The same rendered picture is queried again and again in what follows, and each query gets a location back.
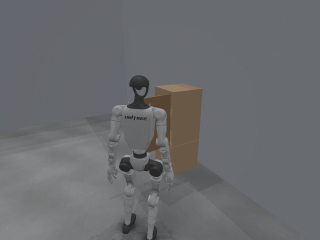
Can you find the robot left upper arm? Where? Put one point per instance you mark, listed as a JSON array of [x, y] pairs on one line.
[[116, 123]]

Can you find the cupboard door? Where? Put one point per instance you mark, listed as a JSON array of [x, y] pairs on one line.
[[162, 102]]

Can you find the left robot hand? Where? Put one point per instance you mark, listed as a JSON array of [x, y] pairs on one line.
[[112, 171]]

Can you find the robot right forearm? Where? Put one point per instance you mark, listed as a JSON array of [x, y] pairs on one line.
[[165, 156]]

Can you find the right robot hand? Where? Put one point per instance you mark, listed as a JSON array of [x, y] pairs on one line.
[[168, 177]]

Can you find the robot torso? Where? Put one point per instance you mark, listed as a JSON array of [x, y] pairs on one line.
[[138, 129]]

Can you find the robot head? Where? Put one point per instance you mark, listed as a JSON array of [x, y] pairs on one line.
[[138, 82]]

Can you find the robot left forearm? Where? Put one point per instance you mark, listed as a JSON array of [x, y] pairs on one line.
[[112, 152]]

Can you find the robot right upper arm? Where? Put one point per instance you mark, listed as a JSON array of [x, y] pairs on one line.
[[161, 126]]

